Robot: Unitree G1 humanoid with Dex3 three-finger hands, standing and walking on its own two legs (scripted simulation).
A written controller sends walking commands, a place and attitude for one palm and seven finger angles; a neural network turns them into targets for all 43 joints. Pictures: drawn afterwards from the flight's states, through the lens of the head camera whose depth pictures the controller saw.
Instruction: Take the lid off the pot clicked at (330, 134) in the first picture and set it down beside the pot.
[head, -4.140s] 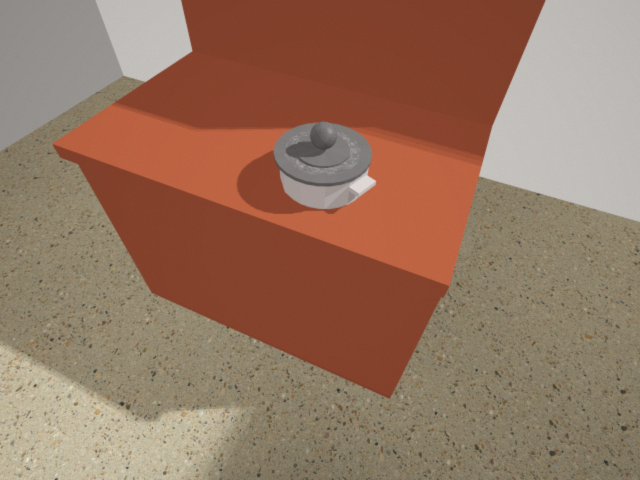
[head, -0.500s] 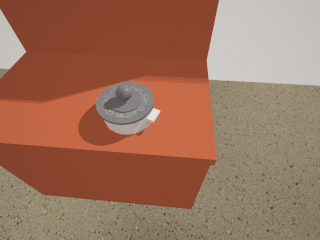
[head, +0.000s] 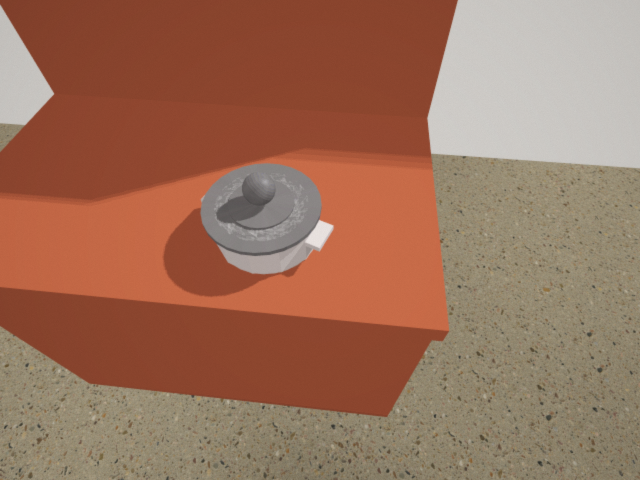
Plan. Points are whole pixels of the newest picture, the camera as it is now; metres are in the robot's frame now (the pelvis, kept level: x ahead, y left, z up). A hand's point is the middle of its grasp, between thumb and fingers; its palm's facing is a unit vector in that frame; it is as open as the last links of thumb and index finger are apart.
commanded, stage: look again from close up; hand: left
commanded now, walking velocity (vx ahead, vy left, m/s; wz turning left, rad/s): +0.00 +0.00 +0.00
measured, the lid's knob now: (258, 188) +0.52 +0.14 +0.03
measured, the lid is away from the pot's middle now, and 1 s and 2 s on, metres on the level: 0.00 0.00 0.00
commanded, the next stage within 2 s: lift the closed hand beside the body in 0.18 s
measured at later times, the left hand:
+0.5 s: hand out of the picture +0.12 +0.18 -0.09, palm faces +0.19 -0.94 -0.29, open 6.4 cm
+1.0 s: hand out of the picture +0.09 +0.21 -0.05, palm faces +0.25 -0.91 -0.33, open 3.0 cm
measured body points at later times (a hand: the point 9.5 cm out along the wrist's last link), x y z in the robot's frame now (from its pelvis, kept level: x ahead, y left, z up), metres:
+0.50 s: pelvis -0.01 -0.02 +0.00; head -0.02 -0.03 +0.45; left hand +0.11 +0.23 -0.07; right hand +0.12 -0.25 -0.11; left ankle +0.00 +0.10 -0.74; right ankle -0.06 -0.13 -0.74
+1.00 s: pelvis -0.03 -0.02 +0.00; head -0.04 -0.03 +0.45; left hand +0.07 +0.25 -0.02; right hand +0.14 -0.24 -0.09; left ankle +0.00 +0.10 -0.74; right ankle -0.06 -0.13 -0.74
